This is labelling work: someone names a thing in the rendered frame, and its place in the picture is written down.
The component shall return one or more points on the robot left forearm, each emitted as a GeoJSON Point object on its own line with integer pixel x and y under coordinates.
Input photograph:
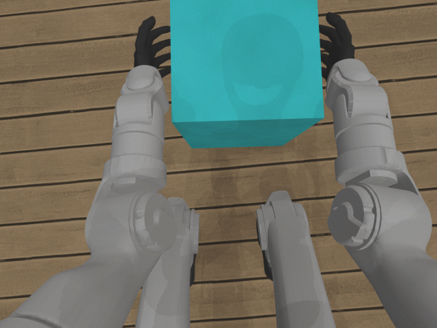
{"type": "Point", "coordinates": [138, 136]}

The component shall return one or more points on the robot right forearm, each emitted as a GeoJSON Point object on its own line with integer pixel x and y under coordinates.
{"type": "Point", "coordinates": [363, 129]}

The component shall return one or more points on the right robot thigh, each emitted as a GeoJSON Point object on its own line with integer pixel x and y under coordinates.
{"type": "Point", "coordinates": [300, 296]}

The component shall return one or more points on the robot left hand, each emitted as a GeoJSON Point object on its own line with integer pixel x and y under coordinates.
{"type": "Point", "coordinates": [145, 51]}

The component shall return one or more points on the carton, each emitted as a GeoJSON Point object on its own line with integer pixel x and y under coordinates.
{"type": "Point", "coordinates": [245, 73]}

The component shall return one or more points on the robot right hand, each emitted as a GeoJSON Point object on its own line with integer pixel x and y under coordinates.
{"type": "Point", "coordinates": [340, 45]}

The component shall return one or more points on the robot left upper arm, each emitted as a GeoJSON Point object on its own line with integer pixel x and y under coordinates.
{"type": "Point", "coordinates": [126, 235]}

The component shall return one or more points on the right robot shin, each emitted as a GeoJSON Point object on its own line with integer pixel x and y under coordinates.
{"type": "Point", "coordinates": [299, 209]}

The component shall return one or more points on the robot right upper arm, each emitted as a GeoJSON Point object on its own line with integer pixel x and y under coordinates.
{"type": "Point", "coordinates": [386, 232]}

